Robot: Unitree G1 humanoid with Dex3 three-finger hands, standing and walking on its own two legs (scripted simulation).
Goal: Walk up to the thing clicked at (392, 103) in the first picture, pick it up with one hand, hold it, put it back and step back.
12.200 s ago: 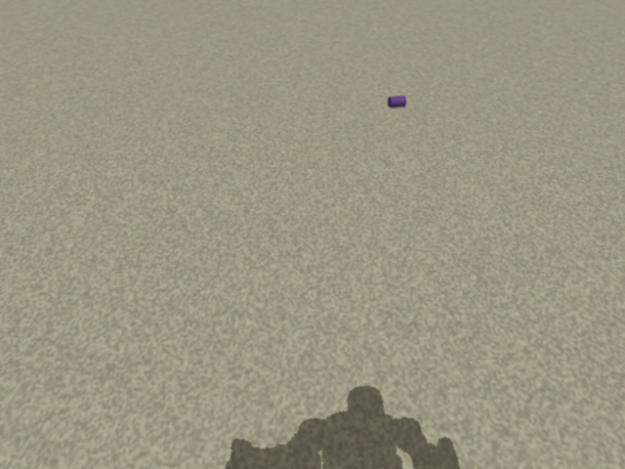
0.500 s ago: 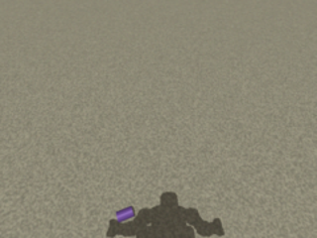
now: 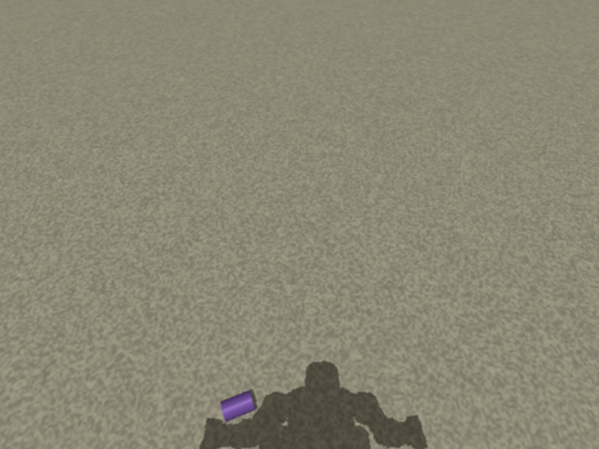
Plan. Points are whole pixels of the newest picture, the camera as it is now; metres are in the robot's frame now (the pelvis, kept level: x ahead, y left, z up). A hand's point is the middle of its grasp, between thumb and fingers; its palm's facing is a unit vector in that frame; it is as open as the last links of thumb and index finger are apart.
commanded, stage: stand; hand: left
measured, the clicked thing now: (237, 405) +0.36 +0.21 -0.75
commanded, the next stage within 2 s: rise first in 1.70 s
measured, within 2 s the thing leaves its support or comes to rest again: neither
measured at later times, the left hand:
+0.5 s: hand out of the picture +0.07 +0.26 -0.16, palm faces -0.01 -0.94 -0.34, open 7.4 cm
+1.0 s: hand out of the picture +0.07 +0.26 -0.16, palm faces -0.01 -0.94 -0.35, open 7.4 cm
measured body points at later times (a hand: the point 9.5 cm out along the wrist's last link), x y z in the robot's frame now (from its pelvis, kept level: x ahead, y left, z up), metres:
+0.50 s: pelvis +0.00 +0.00 +0.00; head +0.01 +0.00 +0.45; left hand +0.07 +0.31 -0.13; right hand +0.08 -0.30 -0.13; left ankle +0.01 +0.14 -0.75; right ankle +0.00 -0.13 -0.75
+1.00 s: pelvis +0.00 +0.00 +0.00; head +0.00 +0.00 +0.45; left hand +0.07 +0.31 -0.13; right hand +0.07 -0.30 -0.13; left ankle +0.01 +0.14 -0.75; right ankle +0.00 -0.13 -0.75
